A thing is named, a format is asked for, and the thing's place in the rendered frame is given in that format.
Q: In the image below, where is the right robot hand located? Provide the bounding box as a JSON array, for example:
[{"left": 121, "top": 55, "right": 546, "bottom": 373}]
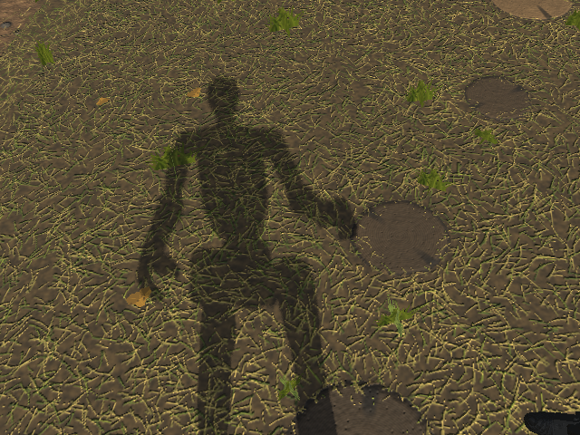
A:
[{"left": 524, "top": 411, "right": 580, "bottom": 435}]

